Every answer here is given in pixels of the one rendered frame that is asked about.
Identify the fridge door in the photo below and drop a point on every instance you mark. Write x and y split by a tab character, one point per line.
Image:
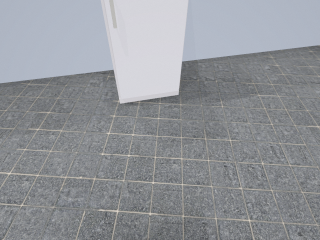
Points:
147	45

